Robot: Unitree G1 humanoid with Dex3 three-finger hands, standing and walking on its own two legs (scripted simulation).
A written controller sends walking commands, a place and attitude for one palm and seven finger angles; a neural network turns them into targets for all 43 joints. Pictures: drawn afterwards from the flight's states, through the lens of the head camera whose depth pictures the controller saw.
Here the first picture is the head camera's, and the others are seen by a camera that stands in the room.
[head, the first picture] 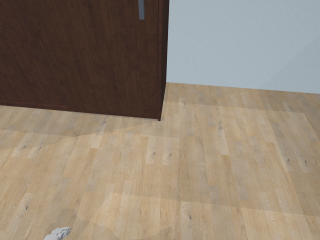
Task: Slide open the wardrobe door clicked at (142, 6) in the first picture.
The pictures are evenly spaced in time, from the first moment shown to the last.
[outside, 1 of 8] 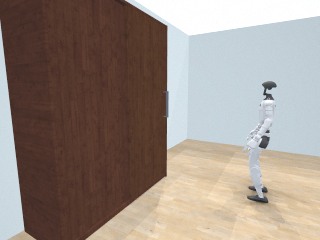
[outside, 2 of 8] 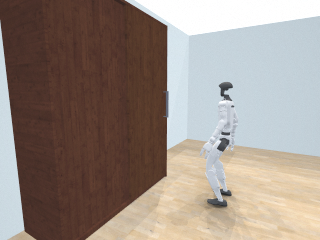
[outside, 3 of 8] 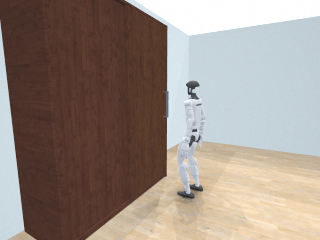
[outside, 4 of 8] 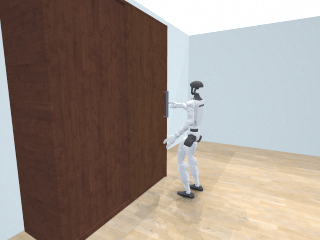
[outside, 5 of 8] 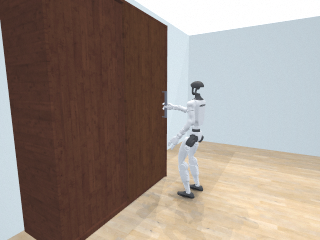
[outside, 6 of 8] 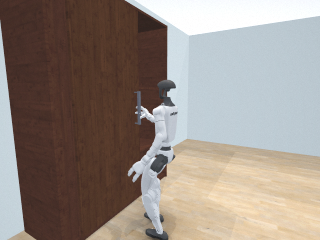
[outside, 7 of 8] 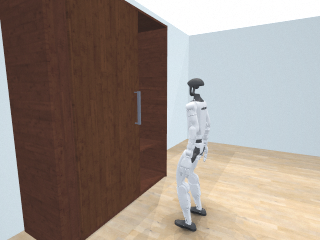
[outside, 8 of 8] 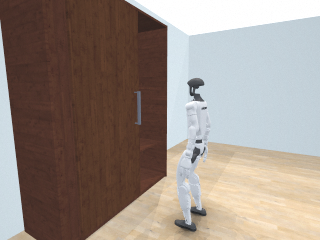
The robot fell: no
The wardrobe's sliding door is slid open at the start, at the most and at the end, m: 0.00 0.61 0.60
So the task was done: yes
